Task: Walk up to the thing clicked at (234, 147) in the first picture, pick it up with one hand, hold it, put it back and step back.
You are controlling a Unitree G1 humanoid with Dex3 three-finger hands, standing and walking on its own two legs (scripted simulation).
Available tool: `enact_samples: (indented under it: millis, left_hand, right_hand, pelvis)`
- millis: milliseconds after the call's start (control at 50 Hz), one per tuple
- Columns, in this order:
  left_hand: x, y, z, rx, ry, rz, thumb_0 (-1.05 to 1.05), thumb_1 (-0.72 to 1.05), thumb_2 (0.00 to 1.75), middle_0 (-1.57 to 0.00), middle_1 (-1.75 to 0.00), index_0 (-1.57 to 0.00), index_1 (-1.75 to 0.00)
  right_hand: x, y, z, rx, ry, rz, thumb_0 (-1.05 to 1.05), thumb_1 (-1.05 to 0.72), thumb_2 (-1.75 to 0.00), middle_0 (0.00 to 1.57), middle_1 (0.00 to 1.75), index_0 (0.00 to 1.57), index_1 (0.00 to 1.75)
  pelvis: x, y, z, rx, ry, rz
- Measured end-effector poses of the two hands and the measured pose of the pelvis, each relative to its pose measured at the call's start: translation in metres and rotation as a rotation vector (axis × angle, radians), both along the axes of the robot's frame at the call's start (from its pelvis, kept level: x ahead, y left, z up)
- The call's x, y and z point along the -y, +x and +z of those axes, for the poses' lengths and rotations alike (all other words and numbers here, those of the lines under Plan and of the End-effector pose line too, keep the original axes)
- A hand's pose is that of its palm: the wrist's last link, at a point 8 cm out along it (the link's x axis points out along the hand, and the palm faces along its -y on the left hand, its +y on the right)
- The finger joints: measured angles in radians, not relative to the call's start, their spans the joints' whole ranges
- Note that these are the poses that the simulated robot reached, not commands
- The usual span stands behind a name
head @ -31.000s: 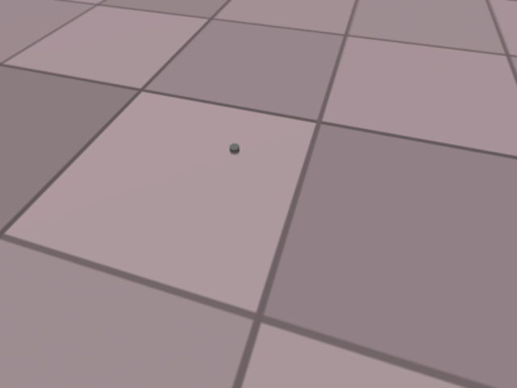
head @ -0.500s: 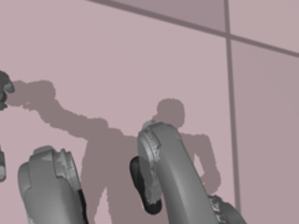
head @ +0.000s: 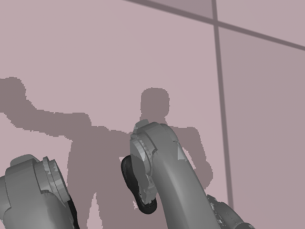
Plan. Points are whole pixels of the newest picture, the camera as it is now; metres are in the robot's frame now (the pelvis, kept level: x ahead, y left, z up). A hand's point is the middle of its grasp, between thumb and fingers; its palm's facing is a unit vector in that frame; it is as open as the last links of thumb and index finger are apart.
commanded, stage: rest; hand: left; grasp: from above
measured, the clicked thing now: out of the picture +0.47 +0.31 -0.28
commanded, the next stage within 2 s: open in 0.66 s
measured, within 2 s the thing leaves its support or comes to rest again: rests again in 0.80 s
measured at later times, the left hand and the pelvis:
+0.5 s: hand out of the picture +0.45 +0.30 -0.26, palm faces -0.46 -0.16 -0.88, open 5.6 cm; pelvis +0.00 +0.00 +0.00, yaw -1 degrees
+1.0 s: hand out of the picture +0.44 +0.30 -0.26, palm faces -0.45 -0.13 -0.88, open 7.6 cm; pelvis -0.01 +0.00 +0.00, yaw -3 degrees
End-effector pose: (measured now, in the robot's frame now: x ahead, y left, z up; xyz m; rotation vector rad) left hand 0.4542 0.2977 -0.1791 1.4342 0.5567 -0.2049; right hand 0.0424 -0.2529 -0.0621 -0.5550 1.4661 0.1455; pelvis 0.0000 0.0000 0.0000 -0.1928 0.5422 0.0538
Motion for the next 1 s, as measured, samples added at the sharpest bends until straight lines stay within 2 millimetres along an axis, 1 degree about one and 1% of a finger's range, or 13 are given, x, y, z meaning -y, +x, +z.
enact_samples:
  millis: [260,440,600,780,840,900,940,1000]
  left_hand:
    - [-0.003,-0.001,-0.01,0.005,0.011,0.016,-0.11,0.44,0.21,-0.75,-0.4,-1.13,-0.46]
    - [-0.005,-0.002,-0.02,-0.014,0.007,0.036,-0.12,0.45,0.19,-0.75,-0.4,-1.12,-0.45]
    - [-0.005,-0.001,-0.02,-0.009,0.012,0.022,-0.13,0.44,0.17,-0.77,-0.4,-1.11,-0.43]
    - [-0.006,-0.002,-0.02,0.0,0.008,0.019,-0.14,0.45,0.16,-0.77,-0.38,-1.1,-0.41]
    - [-0.006,-0.003,-0.02,0.001,0.01,0.012,-0.13,0.45,0.16,-0.77,-0.39,-1.06,-0.41]
    - [-0.006,-0.002,-0.02,0.004,0.011,0.007,-0.1,0.43,0.18,-0.75,-0.43,-0.98,-0.42]
    - [-0.006,-0.002,-0.021,0.005,0.015,0.001,-0.08,0.39,0.21,-0.74,-0.48,-0.92,-0.44]
    - [-0.006,-0.003,-0.022,0.003,0.016,-0.003,-0.05,0.32,0.26,-0.69,-0.53,-0.86,-0.51]
  right_hand:
    - [-0.002,0.003,0.008,0.008,0.008,0.045,0.0,-0.91,-0.89,0.2,0.3,0.2,0.3]
    - [-0.002,-0.004,0.01,-0.013,0.024,0.062,0.0,-0.91,-0.89,0.2,0.3,0.2,0.3]
    - [-0.005,-0.012,0.011,-0.03,0.037,0.069,0.0,-0.92,-0.9,0.2,0.3,0.2,0.3]
    - [-0.01,-0.015,0.015,-0.023,0.036,0.079,0.0,-0.92,-0.9,0.2,0.3,0.2,0.3]
    - [-0.011,-0.015,0.017,-0.018,0.033,0.086,0.0,-0.92,-0.9,0.2,0.3,0.2,0.3]
    - [-0.012,-0.014,0.018,-0.016,0.033,0.093,0.0,-0.91,-0.9,0.2,0.3,0.2,0.3]
    - [-0.013,-0.013,0.019,-0.016,0.038,0.103,0.0,-0.91,-0.9,0.2,0.3,0.2,0.3]
    - [-0.013,-0.011,0.019,-0.013,0.041,0.111,0.0,-0.91,-0.9,0.2,0.3,0.2,0.3]
  pelvis:
    - [-0.002,-0.001,-0.001,0.018,-0.017,-0.005]
    - [-0.002,-0.002,-0.002,0.03,-0.022,-0.01]
    - [-0.002,-0.003,-0.003,0.046,-0.027,-0.015]
    - [-0.004,-0.006,-0.002,0.059,-0.037,-0.022]
    - [-0.004,-0.006,-0.003,0.062,-0.041,-0.022]
    - [-0.004,-0.007,-0.002,0.064,-0.043,-0.022]
    - [-0.004,-0.006,-0.002,0.064,-0.044,-0.021]
    - [-0.004,-0.007,-0.001,0.065,-0.045,-0.022]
